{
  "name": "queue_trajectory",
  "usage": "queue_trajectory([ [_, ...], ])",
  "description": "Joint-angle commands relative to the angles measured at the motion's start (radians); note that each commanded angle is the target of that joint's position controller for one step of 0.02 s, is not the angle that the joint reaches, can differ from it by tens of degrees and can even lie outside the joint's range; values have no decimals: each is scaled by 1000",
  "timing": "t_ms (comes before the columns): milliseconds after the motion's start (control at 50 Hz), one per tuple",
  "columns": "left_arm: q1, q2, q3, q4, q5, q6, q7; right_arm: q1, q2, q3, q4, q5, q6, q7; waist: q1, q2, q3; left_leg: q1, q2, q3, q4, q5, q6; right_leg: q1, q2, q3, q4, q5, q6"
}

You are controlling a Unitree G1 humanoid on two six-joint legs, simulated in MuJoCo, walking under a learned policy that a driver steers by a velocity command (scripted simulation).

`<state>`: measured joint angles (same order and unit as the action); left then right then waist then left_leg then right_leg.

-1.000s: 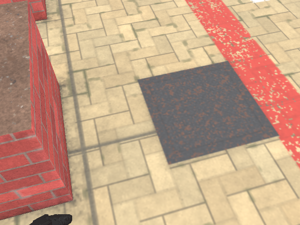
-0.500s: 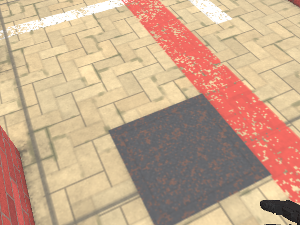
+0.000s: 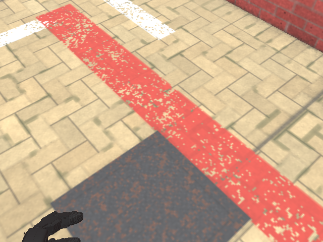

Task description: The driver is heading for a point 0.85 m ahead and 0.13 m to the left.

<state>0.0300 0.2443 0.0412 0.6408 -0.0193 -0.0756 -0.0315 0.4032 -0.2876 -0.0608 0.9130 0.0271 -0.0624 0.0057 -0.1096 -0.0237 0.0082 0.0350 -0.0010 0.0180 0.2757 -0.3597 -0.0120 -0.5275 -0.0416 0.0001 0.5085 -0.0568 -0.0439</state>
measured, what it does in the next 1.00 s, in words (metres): walks ahead: right foot, then left foot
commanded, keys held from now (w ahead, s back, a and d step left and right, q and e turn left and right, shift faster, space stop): w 0.50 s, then no key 0.50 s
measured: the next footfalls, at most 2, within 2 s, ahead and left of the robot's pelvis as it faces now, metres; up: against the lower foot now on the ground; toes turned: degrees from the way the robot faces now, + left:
right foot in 0.02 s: +0.18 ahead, -0.12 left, +0.00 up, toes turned -1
left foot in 0.56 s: +0.47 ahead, +0.12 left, +0.00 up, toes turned +3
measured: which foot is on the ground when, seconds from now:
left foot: down 0.00-0.02, up 0.04-0.54, down 0.56-1.00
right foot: up 0.00-0.00, down 0.02-0.58, up 0.60-0.94, down 0.96-1.00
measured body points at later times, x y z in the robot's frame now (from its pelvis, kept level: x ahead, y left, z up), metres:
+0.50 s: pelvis +0.26 -0.01 +0.00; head +0.29 -0.01 +0.45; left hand +0.26 +0.28 -0.12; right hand +0.49 -0.23 -0.09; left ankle +0.43 +0.12 -0.71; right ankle +0.14 -0.12 -0.73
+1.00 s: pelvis +0.42 +0.02 +0.00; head +0.44 +0.01 +0.45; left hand +0.54 +0.29 -0.11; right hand +0.53 -0.23 -0.13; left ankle +0.43 +0.12 -0.73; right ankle +0.47 -0.13 -0.73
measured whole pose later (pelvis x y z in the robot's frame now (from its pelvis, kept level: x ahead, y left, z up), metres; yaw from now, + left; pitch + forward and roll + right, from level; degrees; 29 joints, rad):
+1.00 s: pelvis +0.42 +0.02 +0.00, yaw +0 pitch +0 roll +2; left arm 0.17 0.25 0.05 0.86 0.01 0.02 0.04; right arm 0.16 -0.23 -0.02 0.92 -0.02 -0.04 0.01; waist -0.02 -0.02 0.01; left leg -0.23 -0.05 0.07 0.45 -0.22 0.04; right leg -0.31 -0.07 0.05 0.50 -0.21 0.04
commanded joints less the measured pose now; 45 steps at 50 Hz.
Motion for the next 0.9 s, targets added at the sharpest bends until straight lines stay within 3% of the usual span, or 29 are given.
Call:
queue_trajectory([
  [20,221,178,74,0,8,-13,8,-42,-156,-26,-53,-1,1,-9,191,102,-141,-121,174,-49,296,738,113,416,26,-27,-40,-1,-71],
  [40,411,263,95,30,21,-6,21,-41,-91,1,-86,-38,-4,-11,251,-60,-302,-350,107,1,640,403,69,726,-201,231,1,57,-145],
  [60,417,306,97,43,21,-4,12,66,-9,25,-96,-23,-27,-5,180,-310,-397,-691,-42,-53,910,-218,31,942,-370,670,-136,-143,-288],
  [80,398,210,74,36,11,-4,10,-7,-121,-1,-87,-2,-41,1,215,-180,-312,-802,20,-130,1006,-213,40,877,-334,656,-182,-246,-254],
  [100,336,175,58,31,10,-6,11,-93,-149,-9,-115,12,-49,6,204,-123,-191,-838,62,-104,1001,-112,51,757,-297,515,-196,-197,-219],
  [120,274,159,51,26,15,-7,8,-131,-133,-7,-117,3,-49,3,173,-44,-127,-799,102,-83,959,-28,46,626,-254,418,-221,-100,-204],
  [140,224,136,44,20,18,-10,3,-144,-125,-12,-120,-12,-43,-1,142,-33,-77,-757,127,-81,901,19,39,520,-222,353,-255,-24,-196],
  [160,199,126,41,21,24,-15,1,-125,-110,-12,-116,-12,-32,0,110,-58,-66,-699,145,-88,874,51,34,452,-202,311,-287,9,-193],
  [220,198,141,47,46,17,-34,2,-131,-71,-6,-118,-17,-6,-4,83,-55,-36,-678,151,-77,790,118,12,369,-185,224,-352,82,-209],
  [280,242,160,52,81,18,-30,18,-233,-58,0,-148,-28,-4,1,106,-30,3,-731,149,-74,623,280,-8,378,-168,155,-379,107,-201],
  [360,295,187,57,119,9,-23,27,-368,-40,11,-179,-22,-13,16,154,-26,34,-676,109,-40,396,453,-4,385,-142,76,-382,86,-166],
  [440,362,200,62,169,-1,-9,30,-468,-50,14,-223,-13,-20,34,187,-30,59,-689,84,-35,292,413,21,498,-190,88,-333,83,-157],
  [500,365,211,66,191,-3,10,39,-450,-73,8,-233,-12,-31,46,157,-53,41,-639,61,-22,237,306,62,588,-221,101,-259,208,-129],
  [520,343,219,67,190,-1,17,44,-389,-90,-2,-217,-21,-34,47,115,-59,10,-541,29,3,208,295,78,591,-199,83,-175,379,-105],
  [540,330,210,62,188,4,24,48,-258,-127,-23,-175,-33,-37,41,51,-47,-78,-352,-6,35,182,357,102,569,-144,44,-14,536,-73],
  [560,340,176,46,167,20,23,54,-117,-194,-41,-145,-49,-38,33,8,6,-217,-73,107,-63,245,633,151,426,-83,4,216,392,-24],
  [580,472,69,10,162,30,7,47,-39,-269,-56,-134,-63,-29,27,38,239,-372,338,377,-458,248,779,331,16,80,-27,628,-182,65],
  [600,474,115,21,197,21,-7,44,-9,-193,-38,-125,-38,-18,27,12,248,-472,351,418,-620,167,842,370,-54,117,128,789,-583,80],
  [620,411,180,40,182,-10,-11,42,-81,-160,-24,-135,-31,-14,26,20,183,-335,232,384,-468,160,843,330,-114,67,155,837,-565,72],
  [640,338,170,36,164,-13,-8,47,-153,-129,-15,-146,-30,-13,23,47,123,-231,100,336,-347,144,857,296,-128,14,106,789,-508,71],
  [660,297,163,38,162,6,4,54,-209,-97,-6,-145,-35,-15,24,72,78,-149,-35,296,-274,108,858,276,-107,-21,78,715,-452,75],
  [680,300,157,43,164,14,22,61,-242,-71,1,-144,-42,-18,24,107,92,-127,-136,267,-226,73,842,256,-32,-51,77,652,-407,74],
  [720,340,106,35,180,16,51,68,-278,-59,5,-132,-55,-24,26,149,118,-124,-263,239,-163,28,878,259,103,-56,69,555,-344,86],
  [780,304,78,24,172,24,64,77,-316,-87,-2,-111,-55,-22,16,163,134,-128,-312,211,-84,8,886,253,182,-55,54,337,-245,95],
  [840,243,99,28,174,21,76,76,-289,-105,-5,-81,-49,-5,6,134,126,-135,-300,207,-81,-12,695,239,234,-45,44,211,-132,94],
  [900,193,109,33,172,22,84,74,-286,-95,2,-58,-43,12,4,124,113,-87,-321,205,-115,-16,382,219,280,-39,42,91,-113,78],
])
